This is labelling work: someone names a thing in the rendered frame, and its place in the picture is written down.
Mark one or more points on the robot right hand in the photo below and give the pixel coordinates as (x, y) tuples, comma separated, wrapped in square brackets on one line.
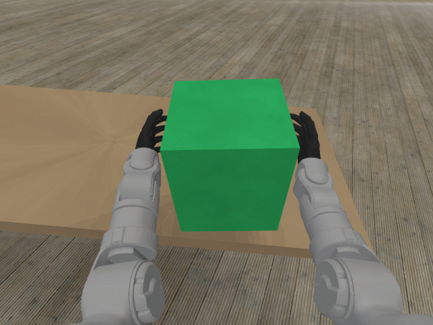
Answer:
[(307, 138)]

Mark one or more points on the table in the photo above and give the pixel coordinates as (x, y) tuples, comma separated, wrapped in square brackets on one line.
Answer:
[(61, 159)]

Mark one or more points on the right robot forearm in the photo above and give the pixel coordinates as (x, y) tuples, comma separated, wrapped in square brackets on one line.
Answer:
[(324, 217)]

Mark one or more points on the robot left hand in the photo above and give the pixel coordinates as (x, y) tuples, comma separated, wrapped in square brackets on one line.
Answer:
[(147, 137)]

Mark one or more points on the left robot forearm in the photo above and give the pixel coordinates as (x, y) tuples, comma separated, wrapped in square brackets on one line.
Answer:
[(132, 234)]

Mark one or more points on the robot right upper arm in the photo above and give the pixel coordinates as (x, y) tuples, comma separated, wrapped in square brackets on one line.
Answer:
[(358, 292)]

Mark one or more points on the robot left upper arm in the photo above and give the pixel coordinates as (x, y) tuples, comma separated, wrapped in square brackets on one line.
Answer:
[(128, 293)]

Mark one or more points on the carton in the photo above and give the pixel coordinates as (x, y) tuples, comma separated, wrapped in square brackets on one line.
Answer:
[(229, 150)]

